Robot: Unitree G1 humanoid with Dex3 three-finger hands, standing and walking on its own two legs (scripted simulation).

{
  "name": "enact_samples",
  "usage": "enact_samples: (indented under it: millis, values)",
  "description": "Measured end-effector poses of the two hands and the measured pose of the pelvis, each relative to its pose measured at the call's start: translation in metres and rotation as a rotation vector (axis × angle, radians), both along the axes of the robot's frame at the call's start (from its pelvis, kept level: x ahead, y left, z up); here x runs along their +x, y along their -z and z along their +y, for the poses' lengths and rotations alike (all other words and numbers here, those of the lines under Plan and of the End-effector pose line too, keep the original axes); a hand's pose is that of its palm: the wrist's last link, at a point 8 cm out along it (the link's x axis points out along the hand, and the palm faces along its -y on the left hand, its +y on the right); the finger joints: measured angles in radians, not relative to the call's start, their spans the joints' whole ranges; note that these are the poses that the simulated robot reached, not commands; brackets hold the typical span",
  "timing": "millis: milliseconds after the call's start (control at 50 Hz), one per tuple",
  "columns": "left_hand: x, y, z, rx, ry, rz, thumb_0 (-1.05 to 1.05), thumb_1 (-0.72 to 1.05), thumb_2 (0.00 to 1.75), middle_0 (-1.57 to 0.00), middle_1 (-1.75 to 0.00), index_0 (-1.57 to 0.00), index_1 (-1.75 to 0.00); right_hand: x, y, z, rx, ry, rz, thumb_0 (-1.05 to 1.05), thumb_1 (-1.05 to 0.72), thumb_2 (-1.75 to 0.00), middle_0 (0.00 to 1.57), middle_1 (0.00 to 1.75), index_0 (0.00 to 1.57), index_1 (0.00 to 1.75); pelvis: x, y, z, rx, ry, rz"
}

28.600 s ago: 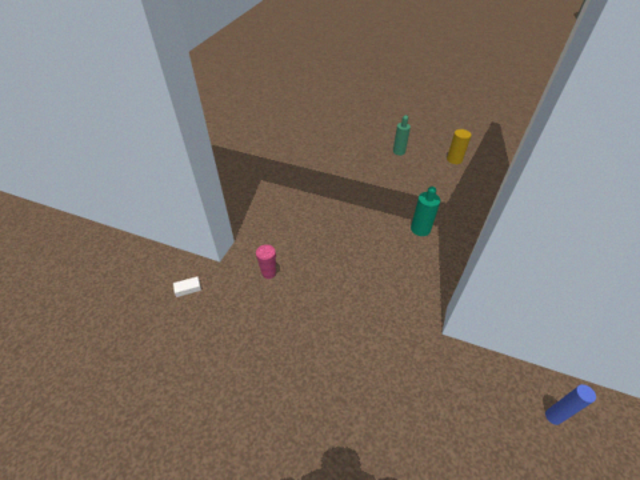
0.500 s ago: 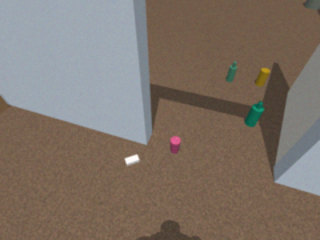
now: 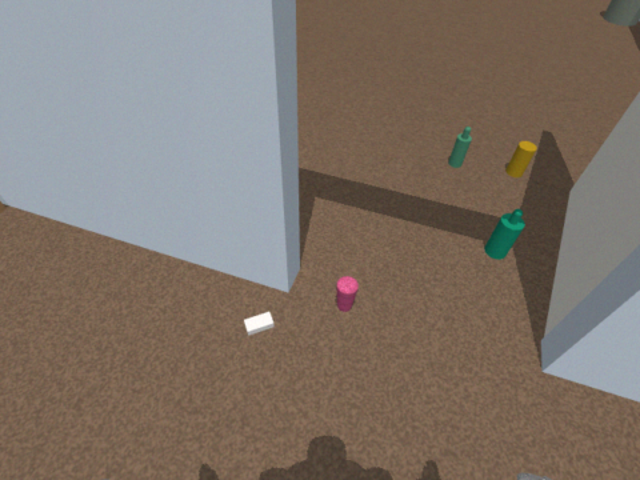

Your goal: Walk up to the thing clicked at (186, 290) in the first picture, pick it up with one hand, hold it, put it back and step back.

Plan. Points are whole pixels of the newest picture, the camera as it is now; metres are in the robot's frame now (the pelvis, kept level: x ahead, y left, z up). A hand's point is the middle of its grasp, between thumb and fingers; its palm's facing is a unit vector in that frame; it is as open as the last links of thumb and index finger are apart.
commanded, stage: walk up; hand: left
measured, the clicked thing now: (259, 323) +0.72 +0.21 -0.76
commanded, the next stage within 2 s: stand in 0.18 s
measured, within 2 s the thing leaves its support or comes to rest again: neither
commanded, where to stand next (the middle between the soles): +0.34 -0.02 m, yaw -1 degrees
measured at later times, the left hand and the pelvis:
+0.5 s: hand out of the picture +0.07 +0.24 -0.14, palm faces -0.02 -0.94 -0.33, open 7.4 cm; pelvis -0.02 -0.01 +0.01, yaw +0 degrees
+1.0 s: hand out of the picture +0.04 +0.24 -0.14, palm faces -0.03 -0.94 -0.34, open 7.4 cm; pelvis -0.02 -0.02 +0.01, yaw +0 degrees
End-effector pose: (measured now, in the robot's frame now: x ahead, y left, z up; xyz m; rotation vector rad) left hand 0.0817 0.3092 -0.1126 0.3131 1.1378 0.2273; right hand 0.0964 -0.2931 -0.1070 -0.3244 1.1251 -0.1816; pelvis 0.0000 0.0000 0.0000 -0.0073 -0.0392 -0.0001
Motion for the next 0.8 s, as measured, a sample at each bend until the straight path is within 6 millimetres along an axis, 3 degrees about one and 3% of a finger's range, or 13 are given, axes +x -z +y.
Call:
enact_samples:
  millis: [180,320,540,800]
  values:
    - [-0.007,-0.002,-0.002,0.011,-0.014,0.021,0.01,0.91,0.9,-0.21,-0.3,-0.2,-0.3,0.014,0.002,-0.003,0.01,-0.009,-0.014,0.01,-0.9,-0.9,0.2,0.3,0.2,0.3,0.001,0.0,-0.003,0.005,-0.007,-0.009]
    - [-0.016,-0.004,-0.012,-0.006,-0.016,0.072,0.01,0.91,0.9,-0.21,-0.3,-0.2,-0.3,0.01,-0.001,-0.001,0.021,-0.009,0.001,0.01,-0.9,-0.9,0.2,0.3,0.2,0.3,-0.003,-0.008,-0.006,0.007,-0.002,-0.013]
    - [-0.023,-0.005,-0.027,-0.028,0.014,0.077,0.01,0.91,0.9,-0.21,-0.3,-0.2,-0.3,-0.025,-0.002,-0.011,0.019,0.025,0.05,0.01,-0.9,-0.9,0.2,0.3,0.2,0.3,-0.018,-0.013,-0.012,0.004,0.001,-0.017]
    - [-0.039,-0.006,-0.026,-0.024,0.01,0.109,0.01,0.91,0.9,-0.21,-0.3,-0.2,-0.3,-0.069,0.002,-0.02,0.01,0.055,0.134,0.01,-0.9,-0.9,0.2,0.3,0.2,0.3,-0.026,-0.013,-0.015,0.005,0.003,-0.008]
